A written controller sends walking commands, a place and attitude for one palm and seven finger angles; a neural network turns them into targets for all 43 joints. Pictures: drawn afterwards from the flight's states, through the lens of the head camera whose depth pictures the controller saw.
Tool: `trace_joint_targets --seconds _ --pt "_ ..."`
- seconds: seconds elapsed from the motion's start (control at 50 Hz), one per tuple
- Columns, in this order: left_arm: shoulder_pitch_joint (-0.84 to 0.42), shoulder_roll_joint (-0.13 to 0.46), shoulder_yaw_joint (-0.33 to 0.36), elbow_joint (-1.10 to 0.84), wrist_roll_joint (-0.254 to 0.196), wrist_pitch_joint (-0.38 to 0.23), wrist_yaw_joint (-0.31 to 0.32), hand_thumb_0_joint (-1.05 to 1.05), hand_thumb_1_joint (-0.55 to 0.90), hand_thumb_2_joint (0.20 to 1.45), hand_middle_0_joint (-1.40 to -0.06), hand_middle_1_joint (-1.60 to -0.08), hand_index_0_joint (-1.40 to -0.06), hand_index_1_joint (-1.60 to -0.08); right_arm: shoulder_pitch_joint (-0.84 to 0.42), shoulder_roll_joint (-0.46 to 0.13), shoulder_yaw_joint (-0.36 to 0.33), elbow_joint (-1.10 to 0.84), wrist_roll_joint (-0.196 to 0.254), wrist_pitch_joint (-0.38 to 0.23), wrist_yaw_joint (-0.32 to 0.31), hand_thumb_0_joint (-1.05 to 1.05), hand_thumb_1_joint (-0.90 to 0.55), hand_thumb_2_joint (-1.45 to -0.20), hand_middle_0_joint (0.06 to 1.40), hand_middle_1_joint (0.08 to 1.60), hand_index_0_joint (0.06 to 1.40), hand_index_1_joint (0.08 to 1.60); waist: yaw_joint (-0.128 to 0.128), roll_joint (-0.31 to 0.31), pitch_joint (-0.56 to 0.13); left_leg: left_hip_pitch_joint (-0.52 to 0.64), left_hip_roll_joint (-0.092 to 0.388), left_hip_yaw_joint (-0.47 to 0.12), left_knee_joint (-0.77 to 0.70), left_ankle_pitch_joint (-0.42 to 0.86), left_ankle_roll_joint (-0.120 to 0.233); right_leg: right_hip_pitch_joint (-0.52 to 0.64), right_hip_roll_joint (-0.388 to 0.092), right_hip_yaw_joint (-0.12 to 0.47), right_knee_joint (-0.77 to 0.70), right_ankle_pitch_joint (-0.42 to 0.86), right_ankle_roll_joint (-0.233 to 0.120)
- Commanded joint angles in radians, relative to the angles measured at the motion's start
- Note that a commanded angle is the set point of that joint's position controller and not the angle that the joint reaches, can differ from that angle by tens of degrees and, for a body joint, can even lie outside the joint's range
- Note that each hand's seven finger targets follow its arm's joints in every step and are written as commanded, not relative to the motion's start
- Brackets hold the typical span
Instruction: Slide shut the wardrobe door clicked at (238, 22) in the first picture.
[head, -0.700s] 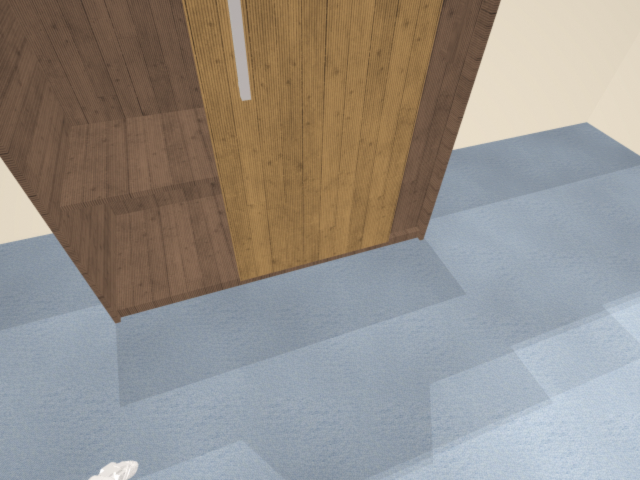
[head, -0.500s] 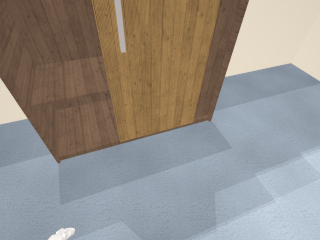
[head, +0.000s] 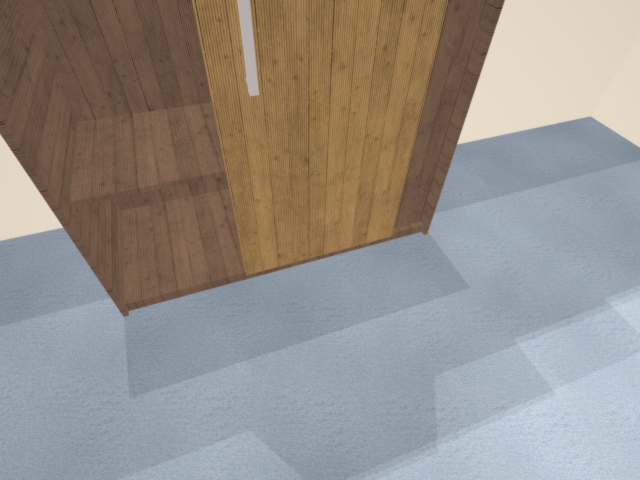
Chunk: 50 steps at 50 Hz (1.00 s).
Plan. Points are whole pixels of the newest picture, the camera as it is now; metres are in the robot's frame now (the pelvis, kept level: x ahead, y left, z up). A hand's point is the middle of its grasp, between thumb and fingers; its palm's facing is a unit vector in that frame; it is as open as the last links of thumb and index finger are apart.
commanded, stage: stand and wait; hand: right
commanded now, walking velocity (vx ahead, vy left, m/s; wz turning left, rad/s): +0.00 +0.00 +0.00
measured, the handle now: (244, 31) +0.94 +0.23 +0.16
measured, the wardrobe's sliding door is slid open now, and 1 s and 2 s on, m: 0.44 0.44 0.44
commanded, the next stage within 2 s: look at it before walking up in 0.12 s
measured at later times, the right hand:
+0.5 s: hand out of the picture +0.08 -0.24 -0.15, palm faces -0.03 +0.94 -0.33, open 7.4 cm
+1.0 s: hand out of the picture +0.08 -0.24 -0.16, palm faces -0.04 +0.95 -0.32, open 7.4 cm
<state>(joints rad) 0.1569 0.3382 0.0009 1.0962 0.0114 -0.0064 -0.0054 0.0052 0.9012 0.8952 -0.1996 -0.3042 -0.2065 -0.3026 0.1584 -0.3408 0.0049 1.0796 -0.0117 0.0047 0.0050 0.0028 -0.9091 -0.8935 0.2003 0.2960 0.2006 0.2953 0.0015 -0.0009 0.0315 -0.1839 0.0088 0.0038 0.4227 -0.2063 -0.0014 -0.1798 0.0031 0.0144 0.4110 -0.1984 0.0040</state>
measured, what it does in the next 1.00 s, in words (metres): stands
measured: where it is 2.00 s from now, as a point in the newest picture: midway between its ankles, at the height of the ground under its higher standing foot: outside the picture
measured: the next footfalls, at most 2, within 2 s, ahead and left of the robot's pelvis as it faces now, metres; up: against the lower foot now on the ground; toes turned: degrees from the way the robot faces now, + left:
right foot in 1.72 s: +0.03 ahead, -0.12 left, +0.00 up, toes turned +17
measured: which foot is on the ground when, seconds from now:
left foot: down 0.00-1.00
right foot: down 0.00-1.00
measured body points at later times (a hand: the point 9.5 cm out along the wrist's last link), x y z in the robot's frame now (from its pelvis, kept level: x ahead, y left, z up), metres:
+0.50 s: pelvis +0.01 +0.00 +0.00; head +0.01 +0.00 +0.45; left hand +0.08 +0.29 -0.13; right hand +0.08 -0.29 -0.13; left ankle +0.02 +0.12 -0.74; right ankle +0.02 -0.12 -0.74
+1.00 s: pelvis +0.01 +0.00 +0.00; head +0.02 +0.00 +0.45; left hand +0.09 +0.29 -0.13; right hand +0.08 -0.29 -0.14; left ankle +0.02 +0.12 -0.74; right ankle +0.02 -0.12 -0.74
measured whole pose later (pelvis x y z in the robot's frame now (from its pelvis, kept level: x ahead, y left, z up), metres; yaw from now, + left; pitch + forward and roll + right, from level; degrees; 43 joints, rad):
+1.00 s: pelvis +0.01 +0.00 +0.00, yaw +3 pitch -1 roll +0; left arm 0.11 0.31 0.00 1.07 0.01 0.00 0.01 0.00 0.90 0.90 -0.20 -0.30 -0.21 -0.30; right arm 0.16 -0.32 -0.01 1.06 -0.01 0.02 0.00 0.00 -0.91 -0.89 0.20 0.30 0.20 0.30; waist -0.02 0.01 0.03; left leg -0.18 -0.01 -0.04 0.42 -0.21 0.00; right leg -0.16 -0.01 -0.03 0.41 -0.22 0.01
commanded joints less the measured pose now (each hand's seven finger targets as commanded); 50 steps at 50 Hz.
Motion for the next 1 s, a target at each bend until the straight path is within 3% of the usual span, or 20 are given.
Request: trace_joint_targets --seconds 0.0,0.32,0.58,0.86,0.92,0.98 --pt "-0.054 0.202 0.041 -0.064 -0.002 -0.028 0.015 0.000 0.900 0.900 -0.200 -0.300 -0.200 -0.300 -0.051 -0.208 -0.042 -0.067 0.002 -0.032 -0.014 0.000 -0.900 -0.900 0.200 0.300 0.200 0.300 0.000 0.013 -0.061 0.014 0.115 -0.121 -0.102 0.000 0.038 0.000 -0.106 0.098 -0.078 0.056 -0.030" --pt "-0.064 0.198 0.040 -0.057 -0.001 -0.028 0.015 0.000 0.900 0.900 -0.200 -0.300 -0.200 -0.300 -0.058 -0.205 -0.042 -0.065 -0.001 -0.030 -0.014 0.000 -0.900 -0.900 0.200 0.300 0.200 0.300 -0.003 0.005 -0.039 0.010 0.111 -0.119 -0.117 -0.008 0.032 0.001 -0.107 0.101 -0.100 0.046 -0.029" --pt "-0.071 0.199 0.038 -0.056 -0.005 -0.029 0.018 0.000 0.900 0.900 -0.200 -0.300 -0.200 -0.300 -0.047 -0.204 -0.043 -0.060 0.000 -0.036 -0.016 0.000 -0.900 -0.900 0.200 0.300 0.200 0.300 -0.005 0.011 -0.079 0.054 0.116 -0.103 -0.102 0.139 0.034 0.042 -0.116 0.092 -0.085 0.151 -0.026" --pt "-0.073 0.203 0.040 -0.053 -0.002 -0.029 0.022 0.000 0.900 0.900 -0.200 -0.300 -0.200 -0.300 -0.050 -0.203 -0.044 -0.063 0.000 -0.029 -0.014 0.000 -0.900 -0.900 0.200 0.300 0.200 0.300 -0.004 -0.012 -0.055 0.031 0.108 -0.118 -0.111 0.135 0.034 0.061 -0.123 0.077 -0.092 0.131 -0.023" --pt "-0.006 0.087 0.026 -0.055 -0.001 -0.011 0.028 0.000 0.900 0.900 -0.200 -0.300 -0.200 -0.300 0.005 -0.102 -0.032 -0.066 0.000 0.001 -0.018 0.000 -0.900 -0.900 0.200 0.300 0.200 0.300 0.003 0.006 -0.064 -0.006 0.104 -0.133 -0.048 0.218 0.023 0.066 -0.131 0.027 -0.034 0.149 -0.005" --pt "0.013 0.098 0.043 -0.088 -0.002 0.004 0.035 0.000 0.900 0.900 -0.200 -0.300 -0.200 -0.300 0.024 -0.105 -0.045 -0.100 -0.004 0.019 -0.015 0.000 -0.900 -0.900 0.200 0.300 0.200 0.300 0.004 0.010 -0.050 -0.063 0.085 -0.146 0.010 0.226 0.025 0.053 -0.150 0.008 0.000 0.116 -0.009"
